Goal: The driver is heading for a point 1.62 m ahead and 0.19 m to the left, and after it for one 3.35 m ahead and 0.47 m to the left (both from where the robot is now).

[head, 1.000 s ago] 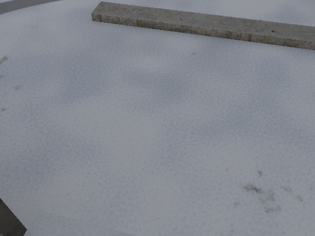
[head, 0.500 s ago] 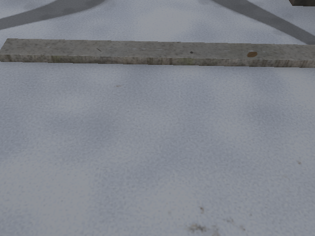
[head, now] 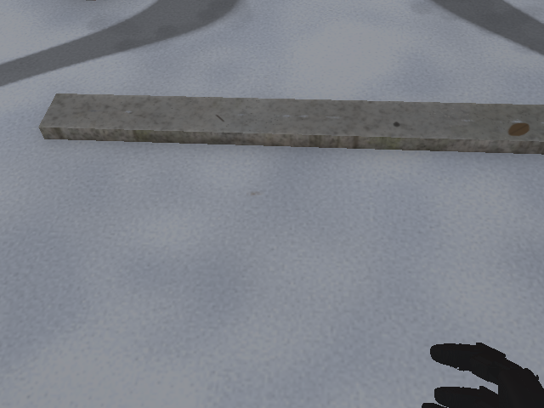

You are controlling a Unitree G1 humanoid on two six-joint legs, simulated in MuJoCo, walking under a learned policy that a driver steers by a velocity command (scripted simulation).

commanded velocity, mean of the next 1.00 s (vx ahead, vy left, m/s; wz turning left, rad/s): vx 0.50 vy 0.00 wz -0.01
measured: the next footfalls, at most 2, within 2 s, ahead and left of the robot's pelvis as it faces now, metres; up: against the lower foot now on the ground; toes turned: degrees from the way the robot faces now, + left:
right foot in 0.52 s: +0.49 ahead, -0.11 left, +0.00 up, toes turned -1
left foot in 1.08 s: +0.76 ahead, +0.14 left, +0.00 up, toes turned +3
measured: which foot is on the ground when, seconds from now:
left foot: down 0.00-0.54, up 0.56-1.00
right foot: down 0.00-0.00, up 0.02-0.50, down 0.52-1.00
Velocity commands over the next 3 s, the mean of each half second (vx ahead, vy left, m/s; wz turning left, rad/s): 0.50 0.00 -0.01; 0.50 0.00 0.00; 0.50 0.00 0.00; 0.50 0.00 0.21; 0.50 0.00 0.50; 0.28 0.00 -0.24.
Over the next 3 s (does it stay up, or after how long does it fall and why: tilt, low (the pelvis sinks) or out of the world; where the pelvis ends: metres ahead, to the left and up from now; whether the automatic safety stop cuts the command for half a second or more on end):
stays up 1.56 0.14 0.02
